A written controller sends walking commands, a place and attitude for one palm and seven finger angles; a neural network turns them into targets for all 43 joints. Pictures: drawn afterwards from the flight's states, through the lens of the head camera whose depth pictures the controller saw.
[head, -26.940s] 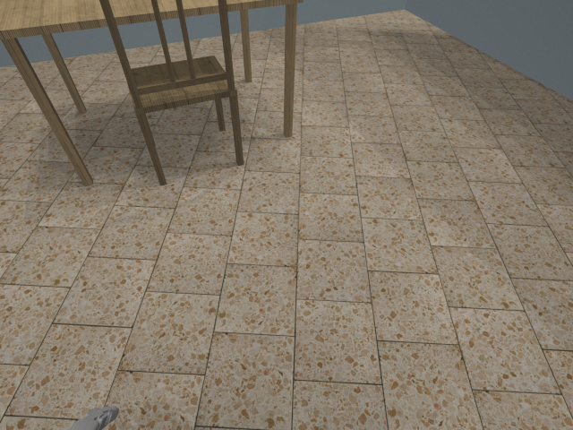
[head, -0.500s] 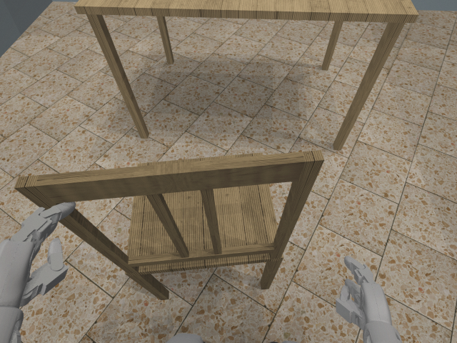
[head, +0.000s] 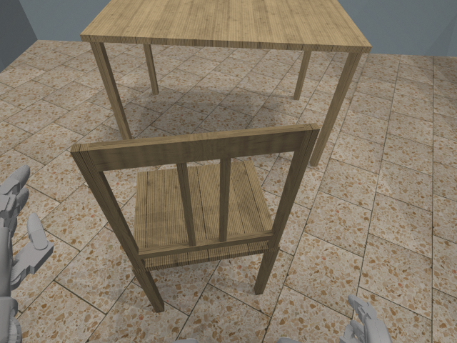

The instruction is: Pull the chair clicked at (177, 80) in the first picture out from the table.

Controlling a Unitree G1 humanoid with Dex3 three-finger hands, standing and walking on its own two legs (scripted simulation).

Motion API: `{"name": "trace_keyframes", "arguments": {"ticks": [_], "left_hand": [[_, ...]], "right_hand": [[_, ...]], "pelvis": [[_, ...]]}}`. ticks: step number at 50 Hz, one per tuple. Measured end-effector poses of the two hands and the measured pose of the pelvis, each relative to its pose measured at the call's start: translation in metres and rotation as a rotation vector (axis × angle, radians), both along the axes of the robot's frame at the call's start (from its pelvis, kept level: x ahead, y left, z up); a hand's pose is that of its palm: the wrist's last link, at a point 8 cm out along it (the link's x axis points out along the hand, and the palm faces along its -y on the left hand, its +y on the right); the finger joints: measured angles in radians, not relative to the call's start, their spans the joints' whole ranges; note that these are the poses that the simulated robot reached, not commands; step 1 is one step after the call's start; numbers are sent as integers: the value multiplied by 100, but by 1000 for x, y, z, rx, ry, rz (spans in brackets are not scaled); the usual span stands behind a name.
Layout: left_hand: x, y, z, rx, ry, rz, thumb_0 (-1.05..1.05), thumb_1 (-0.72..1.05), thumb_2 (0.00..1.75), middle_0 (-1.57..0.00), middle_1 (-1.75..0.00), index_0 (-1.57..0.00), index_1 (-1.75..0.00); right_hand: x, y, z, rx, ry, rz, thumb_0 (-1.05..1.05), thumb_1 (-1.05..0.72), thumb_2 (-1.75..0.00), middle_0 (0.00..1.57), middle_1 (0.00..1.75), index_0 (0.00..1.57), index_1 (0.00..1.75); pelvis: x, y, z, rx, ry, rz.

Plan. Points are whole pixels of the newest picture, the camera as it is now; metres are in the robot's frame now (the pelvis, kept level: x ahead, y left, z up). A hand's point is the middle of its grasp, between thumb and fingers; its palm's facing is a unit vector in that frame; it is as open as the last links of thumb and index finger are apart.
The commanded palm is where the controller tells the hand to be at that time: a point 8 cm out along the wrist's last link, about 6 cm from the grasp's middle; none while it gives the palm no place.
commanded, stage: step back with the hand held close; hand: left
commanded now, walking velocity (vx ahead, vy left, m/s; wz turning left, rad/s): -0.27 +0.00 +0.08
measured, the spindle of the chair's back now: (187, 210) +0.41 +0.12 -0.07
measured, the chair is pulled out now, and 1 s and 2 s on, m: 0.67 0.67 0.67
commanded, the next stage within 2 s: stop stepping back and stand still in 0.20 s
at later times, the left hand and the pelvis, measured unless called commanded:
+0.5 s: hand (12, 311) +0.12 +0.24 +0.16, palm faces +0.30 -0.84 -0.44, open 7.4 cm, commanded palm +0.05 +0.30 +0.19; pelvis -0.10 +0.00 +0.00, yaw -2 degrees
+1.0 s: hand out of the picture +0.02 +0.26 +0.17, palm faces +0.41 -0.80 -0.43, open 7.4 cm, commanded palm -0.04 +0.31 +0.19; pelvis -0.18 +0.01 +0.00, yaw +0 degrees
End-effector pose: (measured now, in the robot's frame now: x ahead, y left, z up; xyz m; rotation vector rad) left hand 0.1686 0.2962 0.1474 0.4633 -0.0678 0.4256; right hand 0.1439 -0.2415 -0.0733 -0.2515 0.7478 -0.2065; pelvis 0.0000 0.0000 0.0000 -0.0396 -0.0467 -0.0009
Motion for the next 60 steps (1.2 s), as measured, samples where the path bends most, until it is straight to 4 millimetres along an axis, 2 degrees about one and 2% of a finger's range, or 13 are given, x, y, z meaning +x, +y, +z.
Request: {"name": "trace_keyframes", "arguments": {"ticks": [4, 9, 15, 20, 23, 29, 34, 38, 42, 46, 51, 55, 60], "left_hand": [[-24, -6, 43, 111, -146, -95, 2, 89, 90, -21, -30, -22, -31], [-63, 7, 89, 318, -253, -63, 1, 89, 90, -21, -30, -22, -31], [-76, 18, 61, 226, -134, 12, 0, 89, 90, -21, -30, -21, -30], [-76, 0, 32, 81, -96, -90, 1, 89, 90, -21, -30, -21, -30], [-77, -7, 24, 74, -92, -160, 1, 89, 90, -21, -30, -21, -30], [-103, -16, 56, 167, -138, -221, 1, 89, 90, -22, -30, -22, -31], [-146, -8, 77, 301, -139, -156, 1, 89, 90, -22, -30, -22, -31], [-173, 9, 65, 231, -125, -19, 0, 89, 90, -21, -30, -22, -31], [-180, 17, 33, 53, -130, 74, 1, 89, 90, -21, -30, -21, -30], [-179, 8, 16, -18, -144, 17, 1, 89, 90, -21, -30, -21, -30], [-193, 0, 44, 126, -150, -87, 1, 89, 90, -21, -30, -21, -30], [-209, 10, 70, 273, -198, -64, 1, 89, 90, -21, -30, -22, -31], [-216, 33, 51, 165, -155, 38, 0, 89, 90, -21, -30, -21, -31]], "right_hand": [[-23, 14, 7, -3, 29, 41, 1, -90, -90, 20, 30, 20, 30], [-26, 23, 2, 32, 8, 82, 1, -90, -90, 20, 30, 21, 30], [-31, 22, -18, 89, -32, 85, 1, -90, -90, 20, 30, 21, 30], [-50, 18, 1, 51, -36, 45, 1, -90, -90, 20, 30, 21, 30], [-60, 14, 13, 31, -90, 23, 1, -90, -90, 20, 30, 21, 30], [-98, 8, 27, 37, -118, 10, 1, -90, -90, 20, 30, 21, 30], [-129, 1, 7, 73, -63, -3, 1, -90, -90, 20, 30, 21, 30], [-156, -6, -8, 67, 29, -7, 1, -90, -90, 20, 30, 21, 30], [-177, -9, -6, 17, 68, 0, 1, -90, -90, 20, 30, 21, 30], [-189, -5, -1, -31, 23, 2, 1, -90, -90, 20, 30, 20, 30], [-199, 12, 8, 42, -58, -34, 1, -90, -90, 20, 30, 20, 30], [-199, 23, -6, 91, -30, 15, 1, -90, -90, 20, 30, 20, 30], [-200, 27, -15, 92, 61, 47, 1, -90, -90, 20, 30, 21, 30]], "pelvis": [[-14, -1, 6, -40, 22, 58], [-29, -3, 5, -18, 82, 34], [-62, 1, 2, -19, 71, -17], [-69, 7, 5, 24, 66, -21], [-86, 7, 1, 35, 34, -35], [-113, 1, 8, 30, -3, -20], [-127, -5, 6, 21, -15, 0], [-139, -6, 7, 44, -7, -3], [-150, -3, 9, 55, 9, -5], [-172, 6, 1, 48, -9, 16], [-178, 8, 7, 40, -15, 20], [-179, 3, 2, 30, 17, 26], [-186, 10, 6, 10, 14, 26]]}}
